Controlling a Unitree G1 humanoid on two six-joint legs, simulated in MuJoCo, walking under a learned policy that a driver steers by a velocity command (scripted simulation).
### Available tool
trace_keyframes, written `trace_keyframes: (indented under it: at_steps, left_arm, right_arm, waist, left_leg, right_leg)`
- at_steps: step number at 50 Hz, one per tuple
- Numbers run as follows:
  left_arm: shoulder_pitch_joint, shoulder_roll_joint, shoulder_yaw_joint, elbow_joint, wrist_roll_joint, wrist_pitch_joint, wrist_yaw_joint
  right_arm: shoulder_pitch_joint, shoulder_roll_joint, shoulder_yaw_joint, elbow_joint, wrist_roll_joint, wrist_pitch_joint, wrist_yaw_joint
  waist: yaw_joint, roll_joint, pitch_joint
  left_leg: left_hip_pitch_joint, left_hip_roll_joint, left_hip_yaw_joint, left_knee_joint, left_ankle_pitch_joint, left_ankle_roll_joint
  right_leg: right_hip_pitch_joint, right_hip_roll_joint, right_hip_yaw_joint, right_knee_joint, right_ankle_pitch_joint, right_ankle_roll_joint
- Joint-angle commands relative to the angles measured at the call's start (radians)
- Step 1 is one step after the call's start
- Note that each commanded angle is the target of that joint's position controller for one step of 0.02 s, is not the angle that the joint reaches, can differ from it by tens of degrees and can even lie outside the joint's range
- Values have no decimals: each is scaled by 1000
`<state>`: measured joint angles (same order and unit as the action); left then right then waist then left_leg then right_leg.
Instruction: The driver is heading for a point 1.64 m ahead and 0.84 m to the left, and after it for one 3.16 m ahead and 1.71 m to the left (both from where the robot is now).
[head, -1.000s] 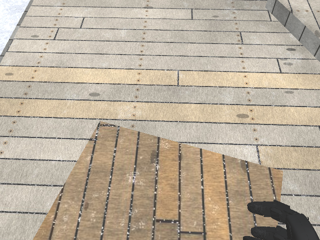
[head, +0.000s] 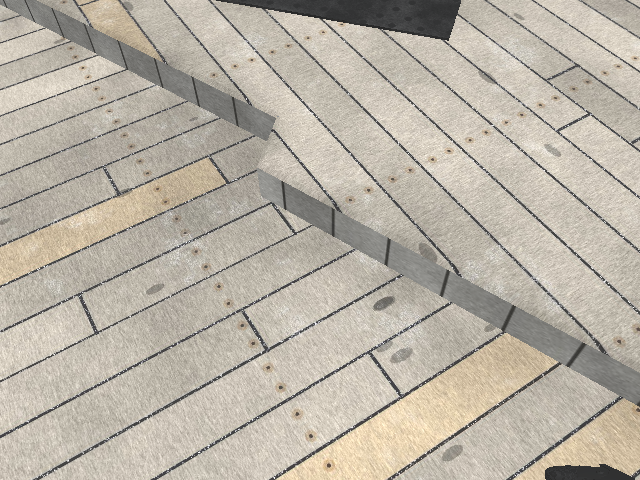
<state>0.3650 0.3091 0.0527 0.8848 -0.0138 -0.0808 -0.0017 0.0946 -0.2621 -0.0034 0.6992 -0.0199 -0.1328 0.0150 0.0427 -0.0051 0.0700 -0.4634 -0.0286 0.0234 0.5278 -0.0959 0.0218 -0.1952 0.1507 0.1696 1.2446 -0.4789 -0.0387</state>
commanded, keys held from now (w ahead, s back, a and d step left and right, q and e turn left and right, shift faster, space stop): q+shift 0.32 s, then w+q+shift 0.50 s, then w+e+shift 0.18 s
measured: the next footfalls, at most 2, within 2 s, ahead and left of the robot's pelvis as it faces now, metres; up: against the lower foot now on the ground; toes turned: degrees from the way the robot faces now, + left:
right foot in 0.32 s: +0.34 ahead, -0.07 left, +0.00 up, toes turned +24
left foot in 0.84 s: +0.30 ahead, +0.30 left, +0.00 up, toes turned +47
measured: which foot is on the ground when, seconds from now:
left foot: down 0.00-0.32, up 0.34-0.82, down 0.84-1.00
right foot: up 0.00-0.30, down 0.32-0.84, up 0.86-1.00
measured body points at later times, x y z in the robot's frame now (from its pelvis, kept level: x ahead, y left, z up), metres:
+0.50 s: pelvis +0.21 +0.01 +0.02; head +0.23 +0.01 +0.47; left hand +0.27 +0.32 -0.07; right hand +0.43 -0.22 -0.08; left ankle +0.16 +0.13 -0.62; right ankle +0.30 -0.08 -0.72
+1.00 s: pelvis +0.36 +0.27 +0.01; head +0.36 +0.29 +0.46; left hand +0.26 +0.53 -0.12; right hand +0.61 +0.12 -0.09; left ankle +0.28 +0.27 -0.72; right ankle +0.45 +0.13 -0.62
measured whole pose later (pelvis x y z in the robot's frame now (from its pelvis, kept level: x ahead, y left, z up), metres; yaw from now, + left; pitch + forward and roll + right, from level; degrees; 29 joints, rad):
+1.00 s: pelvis +0.36 +0.27 +0.01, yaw +44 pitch +2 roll +0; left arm 0.28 0.29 0.04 0.77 0.04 -0.04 -0.05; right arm 0.37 -0.28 -0.02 0.70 -0.03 -0.04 0.02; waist 0.00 -0.05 -0.04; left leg -0.18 -0.06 0.09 0.52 -0.36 0.10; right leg -0.59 -0.13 -0.02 1.26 -0.23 -0.02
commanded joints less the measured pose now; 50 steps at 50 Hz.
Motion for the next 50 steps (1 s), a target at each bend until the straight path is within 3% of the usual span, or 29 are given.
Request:
trace_keyframes:
  at_steps: [1,3,5,7,10,14,15,16,17,18,19,20,21,23,25,26,28,31,36,39,40,41,42,43,44,46,47,49,50]
  left_arm:
    - [-172,108,-6,-151,28,-22,-3]
    - [-190,70,-11,-211,40,-21,-2]
    - [-154,32,-23,-230,31,-15,5]
    - [-194,15,-37,-242,18,-9,17]
    - [-274,43,-29,-259,12,14,20]
    - [-317,91,-4,-286,14,17,20]
    - [-283,97,3,-274,19,11,20]
    - [-224,119,10,-264,35,10,25]
    - [-197,133,10,-276,42,26,31]
    - [-193,156,23,-264,35,41,25]
    - [-225,104,23,-283,14,40,28]
    - [-249,101,23,-278,-1,35,30]
    - [-275,102,23,-278,-1,32,31]
    - [-252,106,28,-256,10,14,30]
    - [-211,102,35,-230,12,-4,26]
    - [-124,112,28,-203,71,-3,18]
    - [-131,140,44,-194,63,-10,4]
    - [-124,156,51,-190,52,-22,-3]
    - [-88,209,71,-176,58,-14,3]
    - [-56,219,74,-159,65,10,1]
    - [-49,225,74,-153,63,18,-2]
    - [-50,221,69,-149,55,25,-7]
    - [-46,173,47,-163,65,23,-13]
    - [-87,7,2,-260,75,7,-30]
    - [-249,84,13,-302,87,-3,-23]
    - [-203,100,9,-250,55,-8,-29]
    - [-161,93,5,-213,56,-1,-38]
    - [-86,83,6,-151,43,38,-59]
    - [-87,63,2,-158,30,52,-65]
  right_arm:
    - [207,-137,-57,6,49,-5,4]
    - [208,-141,-59,18,30,1,3]
    - [167,-160,-70,9,33,15,-3]
    - [132,-213,-90,-12,32,35,-18]
    - [181,-245,-108,-12,50,71,-39]
    - [166,-199,-109,-45,57,108,-64]
    - [148,-170,-103,-61,57,116,-66]
    - [179,-105,-86,-70,53,122,-62]
    - [291,-38,-68,-55,28,128,-60]
    - [454,-100,-69,-87,45,119,-39]
    - [368,-160,-86,-78,61,119,-37]
    - [285,-209,-102,-87,57,125,-38]
    - [280,-208,-109,-74,43,131,-39]
    - [249,-162,-99,-90,30,124,-26]
    - [219,-126,-90,-117,38,115,-18]
    - [139,-124,-79,-155,-57,142,28]
    - [128,-118,-81,-171,-33,165,62]
    - [98,-143,-85,-183,-14,176,74]
    - [-19,-143,-76,-215,-15,173,96]
    - [-43,-152,-73,-214,-16,164,93]
    - [20,-156,-77,-189,-19,158,83]
    - [194,-164,-89,-122,-21,145,65]
    - [465,-211,-109,-26,-24,131,44]
    - [483,-360,-125,-38,-1,122,23]
    - [464,-343,-120,-75,14,111,8]
    - [422,-268,-102,-50,-22,100,-5]
    - [336,-218,-84,-61,-18,93,-4]
    - [270,-154,-57,-55,-1,67,-2]
    - [290,-165,-58,-42,2,53,0]
  waist:
    - [-133,-28,-218]
    - [-56,-8,-152]
    - [4,24,-148]
    - [11,57,-150]
    - [-10,111,-202]
    - [2,150,-174]
    - [18,138,-178]
    - [16,53,-229]
    - [-30,-118,-298]
    - [-115,-321,-409]
    - [-64,-242,-292]
    - [-45,-216,-195]
    - [-61,-158,-176]
    - [-57,-128,-122]
    - [-43,-111,-132]
    - [-24,-2,-129]
    - [-44,-92,-116]
    - [-48,-124,-93]
    - [-12,-152,-24]
    - [6,-155,11]
    - [-25,-139,-8]
    - [-118,-53,-83]
    - [-238,148,-194]
    - [-192,540,-176]
    - [-244,352,-129]
    - [-158,102,-104]
    - [-103,56,-82]
    - [-52,67,-51]
    - [-44,103,-31]
  left_leg:
    - [659,285,-433,-127,680,258]
    - [462,239,-421,-196,731,260]
    - [321,202,-370,-227,693,254]
    - [144,140,-288,-230,715,234]
    - [99,100,-312,-199,497,160]
    - [147,74,-450,-95,190,90]
    - [126,39,-444,-21,113,61]
    - [39,-13,-386,162,-136,22]
    - [-128,-117,-241,399,-605,-3]
    - [-218,-19,-192,528,-598,1]
    - [-329,47,-149,627,-457,-24]
    - [-383,64,-112,684,-380,-41]
    - [-359,91,-95,733,-334,-51]
    - [-345,128,-72,761,-250,-52]
    - [-371,152,-64,789,-196,-49]
    - [-328,118,-53,763,-162,-32]
    - [-355,125,-72,731,-101,-26]
    - [-346,146,-84,638,-52,-30]
    - [-183,152,25,345,-165,15]
    - [-65,104,127,203,-272,69]
    - [37,50,171,167,-293,89]
    - [247,-31,190,111,-280,112]
    - [571,-20,40,35,-392,139]
    - [718,274,-548,-246,-722,200]
    - [669,328,-734,-362,-565,208]
    - [589,325,-498,-249,-327,175]
    - [486,267,-383,-259,-266,144]
    - [393,206,-222,-320,-88,59]
    - [368,222,-180,-337,36,52]
  right_leg:
    - [-563,-131,-60,167,-7,46]
    - [-492,-148,-64,77,48,57]
    - [-422,-166,-62,-131,79,67]
    - [-256,-111,-114,-398,193,87]
    - [-105,-48,-94,-592,414,100]
    - [-59,-76,-12,-789,480,86]
    - [9,-112,-21,-866,552,68]
    - [157,-261,56,-889,666,3]
    - [328,-465,246,-815,861,-86]
    - [352,-650,537,-897,373,-211]
    - [295,-567,552,-1001,-147,-214]
    - [216,-505,438,-1030,-209,-165]
    - [150,-457,347,-1034,-163,-128]
    - [49,-404,196,-1067,-81,-116]
    - [56,-398,130,-1077,-64,-124]
    - [-11,-411,98,-1107,-55,-130]
    - [8,-426,36,-1121,-58,-114]
    - [22,-465,-39,-1143,-65,-90]
    - [38,-491,-221,-1174,-102,-29]
    - [72,-494,-311,-1109,-54,-14]
    - [67,-491,-348,-991,126,-15]
    - [23,-440,-433,-696,454,-9]
    - [-203,-375,-469,-263,560,1]
    - [-655,-208,-368,35,-88,50]
    - [-803,-202,-188,159,-36,36]
    - [-767,-290,-175,135,151,-3]
    - [-677,-320,-164,71,220,-2]
    - [-583,-308,-155,37,316,6]
    - [-580,-277,-134,29,336,9]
